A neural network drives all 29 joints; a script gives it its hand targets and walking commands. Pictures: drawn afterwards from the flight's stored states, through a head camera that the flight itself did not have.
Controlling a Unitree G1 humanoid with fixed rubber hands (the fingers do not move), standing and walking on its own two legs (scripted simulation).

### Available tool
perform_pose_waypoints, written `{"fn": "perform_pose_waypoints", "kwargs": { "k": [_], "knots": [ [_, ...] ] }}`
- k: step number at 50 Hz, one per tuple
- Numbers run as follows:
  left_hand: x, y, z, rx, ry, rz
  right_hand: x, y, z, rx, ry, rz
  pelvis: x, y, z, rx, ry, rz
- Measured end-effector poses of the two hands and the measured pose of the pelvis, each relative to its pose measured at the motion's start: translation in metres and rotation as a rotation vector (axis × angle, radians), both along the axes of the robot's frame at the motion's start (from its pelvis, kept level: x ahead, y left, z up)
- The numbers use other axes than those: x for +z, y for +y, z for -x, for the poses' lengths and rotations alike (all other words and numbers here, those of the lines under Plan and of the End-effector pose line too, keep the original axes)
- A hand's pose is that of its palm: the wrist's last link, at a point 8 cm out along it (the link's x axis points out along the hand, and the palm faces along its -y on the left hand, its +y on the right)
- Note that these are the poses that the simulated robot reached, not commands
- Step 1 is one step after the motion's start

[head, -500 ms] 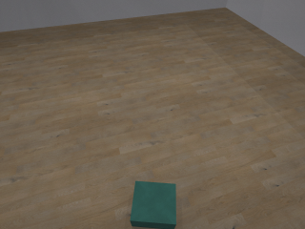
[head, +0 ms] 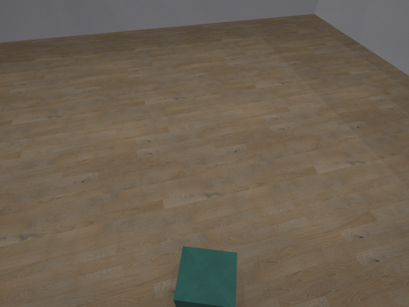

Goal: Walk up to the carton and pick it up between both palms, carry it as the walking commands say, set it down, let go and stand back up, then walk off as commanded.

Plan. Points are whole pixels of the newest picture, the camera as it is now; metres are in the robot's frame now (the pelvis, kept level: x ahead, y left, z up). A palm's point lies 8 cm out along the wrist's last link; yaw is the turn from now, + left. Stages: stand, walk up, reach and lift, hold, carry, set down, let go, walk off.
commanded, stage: reach and lift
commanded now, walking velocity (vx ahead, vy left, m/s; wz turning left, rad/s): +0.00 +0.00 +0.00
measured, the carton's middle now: (206, 279) +0.38 +0.00 -0.71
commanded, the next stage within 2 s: none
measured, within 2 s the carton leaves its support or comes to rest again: neither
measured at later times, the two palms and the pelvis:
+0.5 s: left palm out of the picture +0.10 +0.23 -0.16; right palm out of the picture +0.10 -0.21 -0.16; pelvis -0.07 +0.01 -0.06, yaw +1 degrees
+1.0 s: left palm (118, 274) +0.25 +0.23 -0.18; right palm (300, 284) +0.24 -0.22 -0.19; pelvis -0.14 +0.00 -0.10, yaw +1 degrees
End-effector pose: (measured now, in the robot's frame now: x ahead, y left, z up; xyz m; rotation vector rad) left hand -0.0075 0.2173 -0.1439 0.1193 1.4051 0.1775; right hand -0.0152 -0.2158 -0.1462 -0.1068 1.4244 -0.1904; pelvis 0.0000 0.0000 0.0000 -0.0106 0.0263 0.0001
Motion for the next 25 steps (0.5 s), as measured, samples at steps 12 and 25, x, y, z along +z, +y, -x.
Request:
{"fn": "perform_pose_waypoints", "kwargs": {
  "k": [12,25],
  "knots": [
    [0.009,0.016,-0.148,-0.077,-0.080,0.010,0.010,-0.002,-0.163,0.106,-0.089,0.021,-0.026,0.004,0.032,0.007,0.201,0.001],
    [-0.019,0.017,-0.109,-0.086,-0.176,0.012,-0.016,0.001,-0.117,0.076,-0.196,-0.004,-0.055,0.007,0.070,0.016,0.198,0.000]
  ]
}}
